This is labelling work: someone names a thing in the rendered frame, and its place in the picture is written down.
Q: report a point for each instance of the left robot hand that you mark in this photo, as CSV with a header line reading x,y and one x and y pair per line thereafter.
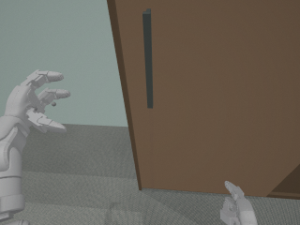
x,y
22,100

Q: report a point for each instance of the robot left forearm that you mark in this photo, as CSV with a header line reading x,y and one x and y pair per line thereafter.
x,y
13,134

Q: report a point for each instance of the wardrobe door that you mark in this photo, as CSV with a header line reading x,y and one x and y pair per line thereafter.
x,y
291,184
226,92

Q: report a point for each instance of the handle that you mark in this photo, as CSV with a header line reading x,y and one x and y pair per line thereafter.
x,y
147,42

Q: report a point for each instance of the right robot hand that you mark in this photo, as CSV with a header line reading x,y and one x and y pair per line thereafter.
x,y
242,211

